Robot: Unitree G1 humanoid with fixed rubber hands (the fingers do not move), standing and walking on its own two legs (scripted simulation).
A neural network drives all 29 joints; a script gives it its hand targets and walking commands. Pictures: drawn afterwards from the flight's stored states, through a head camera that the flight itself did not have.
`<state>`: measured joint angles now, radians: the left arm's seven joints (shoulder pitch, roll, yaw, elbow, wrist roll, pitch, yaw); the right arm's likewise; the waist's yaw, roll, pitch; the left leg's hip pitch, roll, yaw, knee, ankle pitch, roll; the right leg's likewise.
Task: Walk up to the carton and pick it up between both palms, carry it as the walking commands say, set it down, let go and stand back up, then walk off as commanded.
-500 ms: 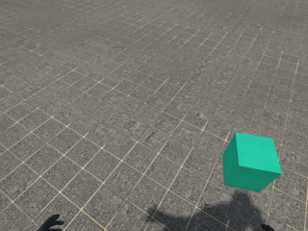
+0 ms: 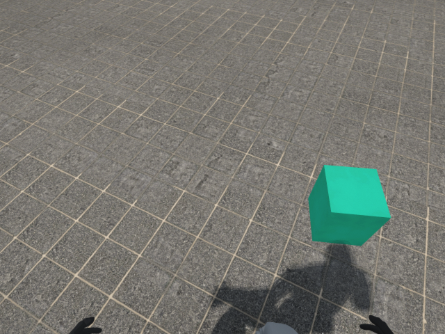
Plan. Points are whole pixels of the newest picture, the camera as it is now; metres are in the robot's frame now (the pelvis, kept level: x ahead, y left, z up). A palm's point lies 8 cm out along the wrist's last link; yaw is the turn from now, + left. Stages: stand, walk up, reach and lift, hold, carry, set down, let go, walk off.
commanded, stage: walk up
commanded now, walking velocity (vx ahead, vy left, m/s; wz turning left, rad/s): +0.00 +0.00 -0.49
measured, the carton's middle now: (343, 206) +0.72 -0.50 -0.62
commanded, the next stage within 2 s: none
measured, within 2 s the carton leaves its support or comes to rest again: neither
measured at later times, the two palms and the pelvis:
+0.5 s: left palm out of the picture +0.12 +0.23 -0.12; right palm (413, 301) +0.21 -0.33 -0.08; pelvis +0.09 -0.05 +0.01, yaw -15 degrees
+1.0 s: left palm (243, 193) +0.46 -0.02 -0.13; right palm out of the picture +0.09 -0.42 -0.15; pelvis +0.23 -0.18 -0.02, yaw -26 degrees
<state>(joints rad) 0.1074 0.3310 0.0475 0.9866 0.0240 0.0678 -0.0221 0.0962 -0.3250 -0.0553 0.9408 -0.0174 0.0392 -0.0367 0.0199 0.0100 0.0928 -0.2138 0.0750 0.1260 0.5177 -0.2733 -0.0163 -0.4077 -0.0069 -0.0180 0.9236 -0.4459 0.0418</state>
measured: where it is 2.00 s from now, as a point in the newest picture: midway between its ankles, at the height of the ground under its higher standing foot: (294, 323)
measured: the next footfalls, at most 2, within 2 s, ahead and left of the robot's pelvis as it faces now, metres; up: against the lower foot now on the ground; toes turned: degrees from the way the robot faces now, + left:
left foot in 0.52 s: +0.19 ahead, +0.08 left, +0.00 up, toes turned -10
right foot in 0.90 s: +0.31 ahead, -0.34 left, +0.00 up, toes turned -29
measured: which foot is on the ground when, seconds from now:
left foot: down 0.00-0.12, up 0.14-0.50, down 0.52-0.92, up 0.94-1.00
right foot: down 0.00-0.52, up 0.54-0.88, down 0.90-1.00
